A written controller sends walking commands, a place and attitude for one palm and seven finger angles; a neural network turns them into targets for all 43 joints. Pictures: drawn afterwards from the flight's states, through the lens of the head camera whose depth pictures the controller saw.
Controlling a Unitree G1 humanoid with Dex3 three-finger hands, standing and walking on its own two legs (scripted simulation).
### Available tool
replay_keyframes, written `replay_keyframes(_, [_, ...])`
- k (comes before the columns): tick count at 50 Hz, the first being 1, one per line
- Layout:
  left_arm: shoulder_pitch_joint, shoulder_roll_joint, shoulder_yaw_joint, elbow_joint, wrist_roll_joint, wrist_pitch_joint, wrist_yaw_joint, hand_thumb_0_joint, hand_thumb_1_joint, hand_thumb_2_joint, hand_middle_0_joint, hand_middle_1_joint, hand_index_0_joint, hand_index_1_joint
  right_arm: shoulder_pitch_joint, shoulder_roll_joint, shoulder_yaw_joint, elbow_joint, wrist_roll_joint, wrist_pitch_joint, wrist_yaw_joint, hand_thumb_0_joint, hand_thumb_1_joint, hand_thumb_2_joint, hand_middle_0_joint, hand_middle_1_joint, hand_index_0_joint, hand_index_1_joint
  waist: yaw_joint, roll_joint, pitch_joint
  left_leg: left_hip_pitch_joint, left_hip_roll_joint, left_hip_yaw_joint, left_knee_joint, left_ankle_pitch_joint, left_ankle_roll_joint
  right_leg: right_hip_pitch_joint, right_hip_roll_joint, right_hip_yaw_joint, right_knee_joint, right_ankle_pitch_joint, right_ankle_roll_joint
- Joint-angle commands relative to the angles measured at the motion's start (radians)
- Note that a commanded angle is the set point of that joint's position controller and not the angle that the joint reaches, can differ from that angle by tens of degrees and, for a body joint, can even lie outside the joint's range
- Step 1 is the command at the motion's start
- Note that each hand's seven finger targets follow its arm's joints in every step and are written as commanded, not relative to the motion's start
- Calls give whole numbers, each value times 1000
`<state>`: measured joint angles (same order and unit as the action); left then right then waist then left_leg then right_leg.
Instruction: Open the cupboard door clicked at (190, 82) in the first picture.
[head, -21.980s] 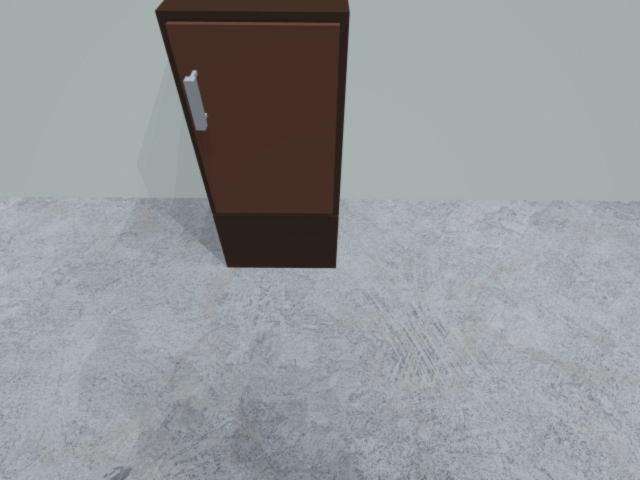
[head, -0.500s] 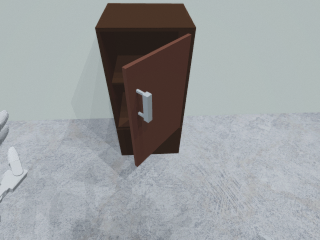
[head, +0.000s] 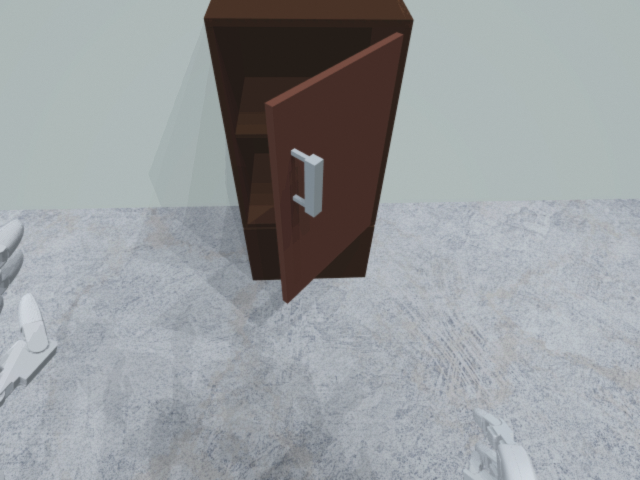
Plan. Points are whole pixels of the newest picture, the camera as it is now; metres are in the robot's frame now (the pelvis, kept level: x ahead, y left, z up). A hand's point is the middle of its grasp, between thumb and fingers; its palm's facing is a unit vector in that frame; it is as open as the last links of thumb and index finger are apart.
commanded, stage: stop stepping back and stand still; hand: left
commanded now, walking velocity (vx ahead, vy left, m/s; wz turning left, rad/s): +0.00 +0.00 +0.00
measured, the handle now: (305, 182) +0.64 +0.08 -0.02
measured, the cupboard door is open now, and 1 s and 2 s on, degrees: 47 47 47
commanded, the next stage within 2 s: let the arm hang, fingers relaxed in 0.16 s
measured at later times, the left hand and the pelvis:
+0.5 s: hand out of the picture +0.09 +0.20 -0.14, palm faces -0.02 -0.96 -0.29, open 7.4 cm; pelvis -0.02 +0.00 -0.01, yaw +2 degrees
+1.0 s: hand out of the picture -0.04 +0.18 -0.17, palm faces +0.07 -0.96 -0.25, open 7.3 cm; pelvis -0.01 -0.02 +0.00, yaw +3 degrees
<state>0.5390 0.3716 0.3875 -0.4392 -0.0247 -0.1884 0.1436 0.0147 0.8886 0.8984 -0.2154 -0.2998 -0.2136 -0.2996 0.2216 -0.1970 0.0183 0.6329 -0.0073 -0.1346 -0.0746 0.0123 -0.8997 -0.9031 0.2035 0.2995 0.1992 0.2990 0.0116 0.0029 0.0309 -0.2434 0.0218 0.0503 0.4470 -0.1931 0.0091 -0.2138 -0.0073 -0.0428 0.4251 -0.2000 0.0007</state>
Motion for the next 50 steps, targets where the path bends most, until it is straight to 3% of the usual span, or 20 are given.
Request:
replay_keyframes(1, [-41,202,133,-248,-6,-67,24,0,900,900,-200,-300,-200,-300,-92,-129,-50,-157,1,-65,-14,0,-900,-900,200,300,200,300,-10,101,-108,7,59,-83,-139,6,4,60,-12,41,-53,45,6])
replay_keyframes(11, [10,205,146,-214,-13,-74,23,0,900,900,-200,-300,-200,-300,-93,-135,-58,-154,1,-58,-16,0,-900,-900,200,300,200,300,-10,69,-101,-5,50,-78,-130,9,-2,55,-20,44,-79,42,6])
replay_keyframes(12, [21,200,144,-203,-13,-75,22,0,900,900,-200,-300,-200,-300,-93,-130,-57,-153,2,-57,-16,0,-900,-900,200,300,200,300,-10,45,-104,4,51,-76,-120,16,-1,52,-24,49,-85,52,6])
replay_keyframes(13, [-100,29,-288,582,62,71,-122,0,900,900,-200,-300,-200,-300,-145,-322,-106,102,20,-77,77,0,-900,-900,200,300,200,300,-63,94,-22,-93,89,-135,37,221,18,-77,-94,18,71,161,-25])
replay_keyframes(14, [-109,21,-258,611,54,154,-141,0,900,900,-200,-300,-200,-300,-69,-269,-104,100,20,1,82,0,-900,-900,200,300,200,300,-41,98,-97,-33,103,-119,14,291,8,-80,-83,48,65,78,-27])
replay_keyframes(15, [-131,7,-269,639,51,170,-144,0,900,900,-200,-300,-200,-300,-65,-257,-92,98,11,27,79,0,-900,-900,200,300,200,300,-33,62,-119,-65,128,-159,0,208,35,-83,-64,32,95,-49,-28])
replay_keyframes(16, [-156,18,-274,688,59,169,-144,0,900,900,-200,-300,-200,-300,-71,-257,-84,96,3,47,76,0,-900,-900,200,300,200,300,-22,-20,-127,-74,129,-180,-5,202,47,-60,-54,44,99,-41,-32])
replay_keyframes(18, [-215,50,-284,805,64,171,-144,0,900,900,-200,-300,-200,-300,-80,-257,-73,115,-7,72,78,0,-900,-900,200,300,200,300,-16,-163,-108,-96,101,-175,6,86,51,-38,-81,67,47,-52,-47])
replay_keyframes(20, [-287,74,-296,942,63,172,-143,0,900,900,-200,-300,-200,-300,-75,-249,-69,158,-13,97,81,0,-900,-900,200,300,200,300,-28,-222,-83,-43,50,-132,51,31,36,-94,-136,123,-32,-81,-75])
replay_keyframes(22, [-343,56,-324,1069,55,185,-135,0,900,900,-200,-300,-200,-300,-59,-204,-53,205,-21,124,82,0,-900,-900,200,300,200,300,-41,-116,-37,-9,31,-101,54,14,21,-146,-151,128,-66,-144,-83])
replay_keyframes(25, [-338,23,-350,1233,46,191,-131,0,900,900,-200,-300,-200,-300,-52,-173,-34,264,-24,135,76,0,-900,-900,200,300,200,300,-25,73,-16,-45,66,-142,-66,-16,20,-80,-100,102,-37,-148,-53])
replay_keyframes(26, [-315,24,-351,1280,46,189,-129,0,900,900,-200,-300,-200,-300,-49,-173,-34,277,-22,137,72,0,-900,-900,200,300,200,300,-14,77,-22,-63,69,-151,-83,-43,20,-43,-92,96,-46,-144,-46])
replay_keyframes(30, [-268,-20,-345,1419,39,183,-128,0,900,900,-200,-300,-200,-300,2,-129,-34,352,-21,139,59,0,-900,-900,200,300,200,300,-12,144,-41,-46,60,-129,-99,-93,14,-4,-99,96,-83,-127,-56])
replay_keyframes(33, [-261,-30,-348,1479,35,178,-127,0,900,900,-200,-300,-200,-300,49,-120,-38,396,-16,140,53,0,-900,-900,200,300,200,300,-17,82,-42,-12,66,-125,-88,-51,15,-3,-103,83,-102,-105,-59])
replay_keyframes(36, [-253,-39,-349,1519,34,181,-124,0,900,900,-200,-300,-200,-300,87,-111,-44,424,-14,147,49,0,-900,-900,200,300,200,300,-20,24,13,-11,65,-124,-92,-75,19,-42,-100,77,-127,-159,-63])
replay_keyframes(42, [-239,-49,-346,1554,34,183,-118,0,900,900,-200,-300,-200,-300,142,-77,-44,463,-15,149,47,0,-900,-900,200,300,200,300,-25,-35,28,3,59,-106,-78,-51,20,-59,-108,73,-137,-192,-66])
replay_keyframes(47, [-239,-67,-343,1556,35,189,-114,0,900,900,-200,-300,-200,-300,146,-51,-44,475,-19,153,48,0,-900,-900,200,300,200,300,-23,-26,71,-19,52,-101,-76,-86,17,-92,-110,74,-145,-253,-65])
replay_keyframes(50, [-248,-72,-340,1550,35,188,-113,0,900,900,-200,-300,-200,-300,153,-41,-44,478,-20,148,48,0,-900,-900,200,300,200,300,-23,-17,60,-25,56,-108,-91,-68,19,-72,-106,69,-124,-213,-63])
